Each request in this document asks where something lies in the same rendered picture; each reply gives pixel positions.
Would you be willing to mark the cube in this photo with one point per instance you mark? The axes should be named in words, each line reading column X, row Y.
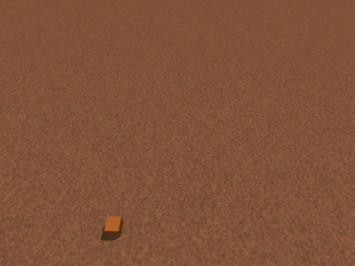
column 113, row 226

